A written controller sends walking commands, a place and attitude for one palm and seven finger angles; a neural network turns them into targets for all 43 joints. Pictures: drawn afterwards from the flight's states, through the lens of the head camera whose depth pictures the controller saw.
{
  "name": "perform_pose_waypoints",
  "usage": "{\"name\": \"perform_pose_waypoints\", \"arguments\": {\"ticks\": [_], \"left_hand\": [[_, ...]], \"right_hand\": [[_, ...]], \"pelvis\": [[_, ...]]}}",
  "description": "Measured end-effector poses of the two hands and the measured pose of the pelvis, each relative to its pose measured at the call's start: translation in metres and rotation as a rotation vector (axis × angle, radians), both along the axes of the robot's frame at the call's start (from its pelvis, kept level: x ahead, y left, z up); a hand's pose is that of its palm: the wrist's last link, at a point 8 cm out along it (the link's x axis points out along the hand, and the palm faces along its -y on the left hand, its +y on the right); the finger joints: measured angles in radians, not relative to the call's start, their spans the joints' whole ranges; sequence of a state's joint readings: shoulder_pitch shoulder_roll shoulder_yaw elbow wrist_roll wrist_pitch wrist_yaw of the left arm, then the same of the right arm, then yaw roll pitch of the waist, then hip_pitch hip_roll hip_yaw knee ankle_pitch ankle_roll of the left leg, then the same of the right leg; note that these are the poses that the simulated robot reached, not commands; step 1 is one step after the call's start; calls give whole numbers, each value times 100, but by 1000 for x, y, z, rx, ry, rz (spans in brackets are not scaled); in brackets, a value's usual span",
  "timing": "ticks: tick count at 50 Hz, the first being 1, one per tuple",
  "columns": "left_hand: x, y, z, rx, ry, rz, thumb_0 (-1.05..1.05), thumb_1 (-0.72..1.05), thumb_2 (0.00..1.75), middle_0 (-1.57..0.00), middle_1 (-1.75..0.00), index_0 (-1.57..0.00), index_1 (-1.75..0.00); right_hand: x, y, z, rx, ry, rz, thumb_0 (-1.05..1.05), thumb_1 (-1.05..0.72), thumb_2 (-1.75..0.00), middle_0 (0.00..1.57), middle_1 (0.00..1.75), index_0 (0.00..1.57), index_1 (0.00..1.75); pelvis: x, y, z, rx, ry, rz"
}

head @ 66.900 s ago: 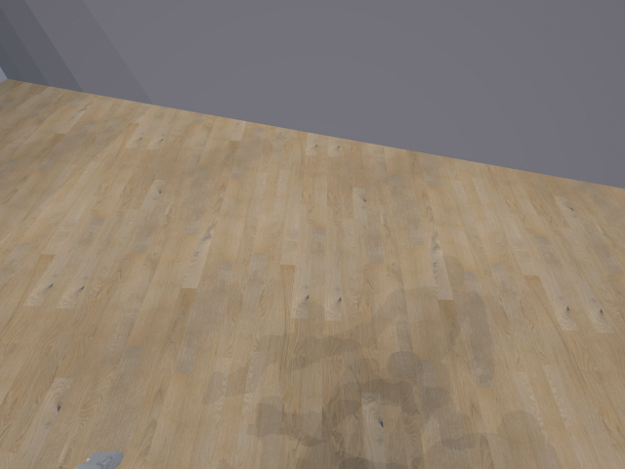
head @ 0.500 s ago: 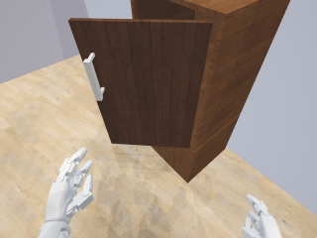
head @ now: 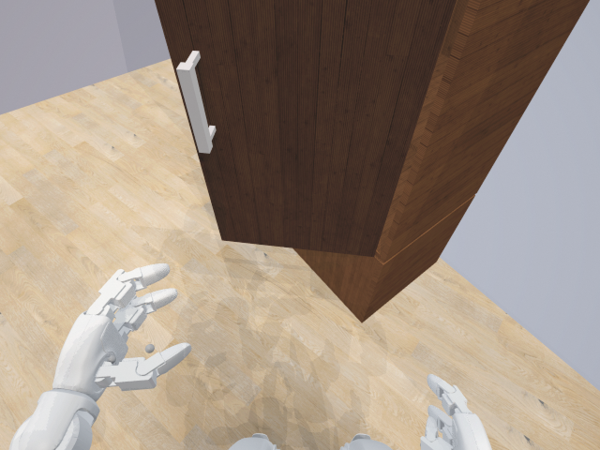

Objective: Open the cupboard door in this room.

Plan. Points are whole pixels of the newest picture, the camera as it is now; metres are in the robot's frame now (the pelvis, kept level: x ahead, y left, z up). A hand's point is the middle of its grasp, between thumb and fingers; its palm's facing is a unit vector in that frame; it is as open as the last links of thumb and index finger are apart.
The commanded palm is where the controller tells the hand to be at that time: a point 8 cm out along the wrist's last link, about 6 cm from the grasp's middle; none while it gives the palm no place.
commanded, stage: raise the hand with hooked fingers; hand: left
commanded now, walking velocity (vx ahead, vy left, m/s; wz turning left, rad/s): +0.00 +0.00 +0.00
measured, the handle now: (200, 104) +0.59 +0.20 +0.13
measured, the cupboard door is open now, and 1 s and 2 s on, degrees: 45 45 45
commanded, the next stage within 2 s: move the hooked fingers beside the handle in 1.34 s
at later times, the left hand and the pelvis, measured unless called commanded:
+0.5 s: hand (93, 288) +0.27 +0.25 +0.11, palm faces +0.00 -1.00 -0.07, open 13.4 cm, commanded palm +0.25 +0.30 +0.12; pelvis +0.02 +0.01 +0.03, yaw +0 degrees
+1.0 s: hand (68, 230) +0.32 +0.28 +0.15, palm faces -0.02 -1.00 -0.05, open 14.0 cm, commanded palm +0.28 +0.32 +0.15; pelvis +0.02 +0.00 +0.04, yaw +0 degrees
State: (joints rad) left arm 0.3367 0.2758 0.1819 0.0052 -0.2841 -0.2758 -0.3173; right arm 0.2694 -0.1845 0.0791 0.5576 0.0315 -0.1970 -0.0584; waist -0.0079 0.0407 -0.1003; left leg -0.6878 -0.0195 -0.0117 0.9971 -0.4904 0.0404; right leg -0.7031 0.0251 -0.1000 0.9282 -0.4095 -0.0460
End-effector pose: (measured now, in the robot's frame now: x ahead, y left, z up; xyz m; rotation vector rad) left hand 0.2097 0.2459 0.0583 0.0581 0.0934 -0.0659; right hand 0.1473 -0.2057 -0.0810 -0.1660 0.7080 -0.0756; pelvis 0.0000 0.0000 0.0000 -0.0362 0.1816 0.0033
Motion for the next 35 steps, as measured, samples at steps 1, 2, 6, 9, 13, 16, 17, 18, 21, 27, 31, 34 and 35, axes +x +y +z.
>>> {"name": "perform_pose_waypoints", "arguments": {"ticks": [1,2,6,9,13,16,17,18,21,27,31,34,35], "left_hand": [[2,3,3,0,1,7,1,19,60,-25,-75,-25,-75],[5,6,5,2,-4,14,1,17,59,-25,-77,-26,-77],[12,15,16,12,-41,32,1,8,55,-26,-83,-26,-83],[16,20,21,15,-55,29,1,1,52,-26,-87,-27,-87],[22,28,25,12,-55,29,1,-8,48,-27,-93,-27,-93],[26,35,30,13,-60,40,0,-16,45,-28,-98,-28,-98],[27,37,32,13,-63,45,0,-18,44,-28,-99,-28,-99],[29,40,35,13,-68,49,0,-20,43,-28,-101,-28,-101],[34,48,43,11,-80,61,0,-27,40,-29,-105,-29,-105],[44,61,59,5,-87,61,0,-40,34,-29,-113,-30,-114],[51,69,67,0,-79,65,0,-45,32,-30,-117,-30,-117],[57,75,74,0,-76,69,-1,-47,31,-30,-118,-30,-118],[59,76,76,0,-78,70,-1,-48,31,-30,-118,-30,-118]], "right_hand": [[-5,-2,1,-5,9,-12,1,-90,-90,20,30,20,30],[-10,-5,1,-13,16,-21,1,-90,-90,20,30,20,30],[-19,-20,8,-56,24,-48,2,-90,-90,20,30,20,30],[-16,-32,15,-92,9,-57,2,-90,-90,20,30,20,30],[-4,-41,28,-127,-32,-60,2,-90,-90,20,30,20,30],[8,-41,37,-138,-69,-51,1,-90,-90,20,30,20,30],[13,-40,40,-139,-80,-45,1,-90,-90,20,30,20,30],[17,-39,43,-139,-90,-39,1,-90,-90,20,30,20,30],[28,-33,48,-129,-117,-20,1,-90,-90,20,30,20,30],[42,-18,53,-95,-139,15,1,-90,-90,20,30,20,30],[43,-12,52,-79,-129,27,1,-90,-90,20,30,20,30],[40,-12,51,-75,-111,28,1,-90,-90,20,30,20,30],[38,-12,50,-74,-104,26,1,-90,-90,20,30,20,30]], "pelvis": [[1,1,2,1,-2,-3],[2,2,3,3,-4,-6],[5,5,8,5,-10,-10],[7,7,11,5,-17,-10],[9,9,14,5,-31,-9],[11,9,17,4,-42,-7],[12,9,18,4,-46,-5],[12,8,19,3,-50,-4],[14,8,23,2,-62,0],[17,8,28,2,-84,4],[17,7,31,4,-93,5],[17,6,34,5,-100,5],[18,6,34,6,-101,5]]}}
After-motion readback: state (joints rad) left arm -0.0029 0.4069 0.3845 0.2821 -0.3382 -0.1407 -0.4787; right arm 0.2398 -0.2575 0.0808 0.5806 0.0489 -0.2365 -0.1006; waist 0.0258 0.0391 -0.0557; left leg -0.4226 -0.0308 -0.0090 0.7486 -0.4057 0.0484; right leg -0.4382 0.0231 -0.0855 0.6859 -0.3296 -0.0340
